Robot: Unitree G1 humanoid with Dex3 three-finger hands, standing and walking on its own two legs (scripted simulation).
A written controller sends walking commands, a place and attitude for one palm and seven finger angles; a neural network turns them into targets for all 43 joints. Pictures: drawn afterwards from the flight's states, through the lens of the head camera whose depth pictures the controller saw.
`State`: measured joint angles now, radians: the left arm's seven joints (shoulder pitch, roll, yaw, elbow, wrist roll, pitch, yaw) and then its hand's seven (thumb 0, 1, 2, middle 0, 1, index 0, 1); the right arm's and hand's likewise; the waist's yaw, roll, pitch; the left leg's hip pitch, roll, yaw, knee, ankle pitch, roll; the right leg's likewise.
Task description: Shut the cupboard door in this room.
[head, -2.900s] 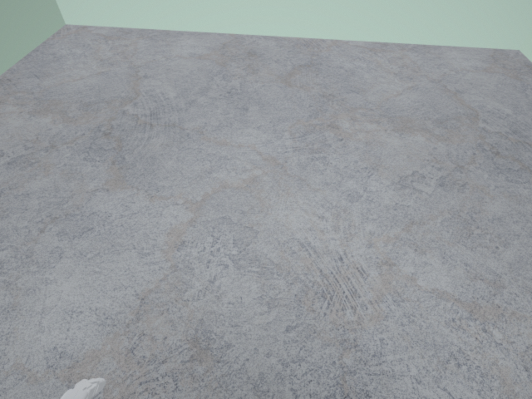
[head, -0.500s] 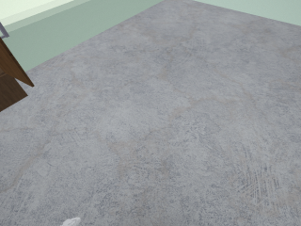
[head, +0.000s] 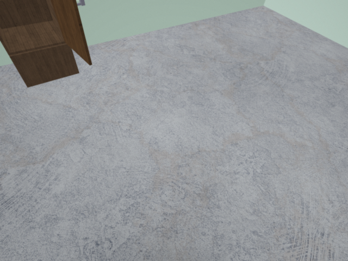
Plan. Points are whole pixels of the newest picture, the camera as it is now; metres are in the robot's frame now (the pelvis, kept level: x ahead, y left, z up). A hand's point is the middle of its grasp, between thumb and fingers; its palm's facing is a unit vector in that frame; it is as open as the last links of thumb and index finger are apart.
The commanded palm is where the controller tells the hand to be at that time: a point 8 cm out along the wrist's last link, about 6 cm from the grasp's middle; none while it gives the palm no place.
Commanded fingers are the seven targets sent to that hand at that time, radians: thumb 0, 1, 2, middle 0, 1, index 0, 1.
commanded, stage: turn or walk to find it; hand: left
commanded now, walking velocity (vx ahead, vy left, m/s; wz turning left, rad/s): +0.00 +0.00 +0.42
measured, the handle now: out of the picture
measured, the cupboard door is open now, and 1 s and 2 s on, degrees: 99 99 99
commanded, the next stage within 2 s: stand and wait in 0.12 s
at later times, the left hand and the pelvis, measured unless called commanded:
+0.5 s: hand out of the picture +0.02 +0.16 -0.15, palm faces +0.13 -0.96 -0.24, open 7.3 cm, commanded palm none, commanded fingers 0.00 0.90 0.90 -0.20 -0.30 -0.20 -0.30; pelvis -0.01 -0.03 +0.01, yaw +6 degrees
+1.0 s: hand out of the picture -0.07 +0.15 -0.16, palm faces +0.14 -0.98 -0.15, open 7.4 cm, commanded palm none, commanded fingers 0.00 0.90 0.90 -0.20 -0.30 -0.20 -0.30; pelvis -0.03 +0.00 +0.02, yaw +5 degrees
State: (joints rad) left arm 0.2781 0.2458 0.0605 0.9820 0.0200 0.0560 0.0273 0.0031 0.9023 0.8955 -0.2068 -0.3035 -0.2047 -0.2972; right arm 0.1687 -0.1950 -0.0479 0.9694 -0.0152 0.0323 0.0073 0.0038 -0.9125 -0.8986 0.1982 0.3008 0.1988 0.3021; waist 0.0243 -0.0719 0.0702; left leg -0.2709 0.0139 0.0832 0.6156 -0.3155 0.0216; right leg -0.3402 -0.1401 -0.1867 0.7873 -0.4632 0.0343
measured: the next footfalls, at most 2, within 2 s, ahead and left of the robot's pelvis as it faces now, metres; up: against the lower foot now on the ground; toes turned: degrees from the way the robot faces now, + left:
right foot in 0.38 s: +0.04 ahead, -0.12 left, +0.00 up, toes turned +2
left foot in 0.66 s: -0.01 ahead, +0.11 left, +0.00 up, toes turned +8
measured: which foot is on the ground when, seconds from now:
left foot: down 0.00-0.40, up 0.42-0.64, down 0.66-1.00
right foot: up 0.00-0.36, down 0.38-1.00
